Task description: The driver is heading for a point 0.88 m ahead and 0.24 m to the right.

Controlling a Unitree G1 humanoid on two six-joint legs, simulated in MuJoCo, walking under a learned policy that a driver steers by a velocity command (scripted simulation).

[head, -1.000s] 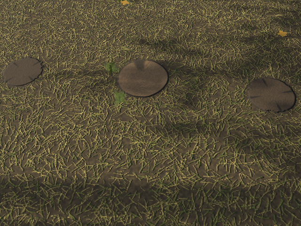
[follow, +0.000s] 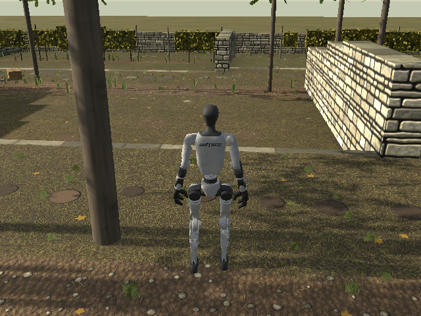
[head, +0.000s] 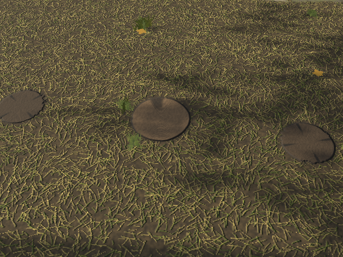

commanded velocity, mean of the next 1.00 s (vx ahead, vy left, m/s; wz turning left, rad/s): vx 0.30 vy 0.00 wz -0.21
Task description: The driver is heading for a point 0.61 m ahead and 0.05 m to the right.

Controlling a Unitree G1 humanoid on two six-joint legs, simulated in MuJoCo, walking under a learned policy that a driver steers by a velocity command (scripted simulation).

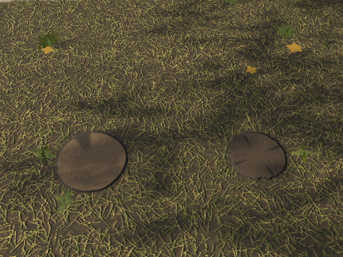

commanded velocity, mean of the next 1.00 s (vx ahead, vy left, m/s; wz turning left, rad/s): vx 0.42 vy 0.00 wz -0.31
